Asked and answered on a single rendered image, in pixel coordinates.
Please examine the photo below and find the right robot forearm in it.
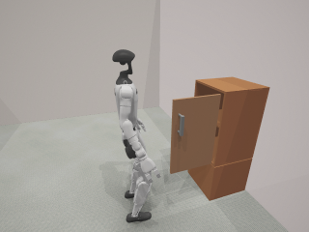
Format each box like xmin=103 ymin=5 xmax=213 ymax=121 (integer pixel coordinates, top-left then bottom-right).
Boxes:
xmin=122 ymin=121 xmax=148 ymax=161

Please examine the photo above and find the handle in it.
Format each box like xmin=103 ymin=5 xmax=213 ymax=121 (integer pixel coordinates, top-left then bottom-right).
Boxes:
xmin=177 ymin=113 xmax=184 ymax=136

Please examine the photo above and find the left robot thigh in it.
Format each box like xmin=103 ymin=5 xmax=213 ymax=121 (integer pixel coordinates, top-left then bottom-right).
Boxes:
xmin=133 ymin=129 xmax=147 ymax=171

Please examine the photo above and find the cupboard door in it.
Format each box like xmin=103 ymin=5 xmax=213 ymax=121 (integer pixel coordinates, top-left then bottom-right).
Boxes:
xmin=170 ymin=94 xmax=221 ymax=174

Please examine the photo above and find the robot left hand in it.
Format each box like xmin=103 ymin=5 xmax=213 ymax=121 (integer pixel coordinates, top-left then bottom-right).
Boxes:
xmin=134 ymin=118 xmax=146 ymax=133

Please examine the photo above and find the robot right hand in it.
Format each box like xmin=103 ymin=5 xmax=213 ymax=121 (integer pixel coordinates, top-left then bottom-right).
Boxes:
xmin=140 ymin=157 xmax=161 ymax=183

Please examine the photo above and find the left robot foot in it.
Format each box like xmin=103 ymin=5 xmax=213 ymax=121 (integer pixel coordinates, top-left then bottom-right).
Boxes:
xmin=125 ymin=190 xmax=135 ymax=199

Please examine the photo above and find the right robot upper arm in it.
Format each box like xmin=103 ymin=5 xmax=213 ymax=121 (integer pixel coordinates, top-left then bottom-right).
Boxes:
xmin=119 ymin=85 xmax=133 ymax=129

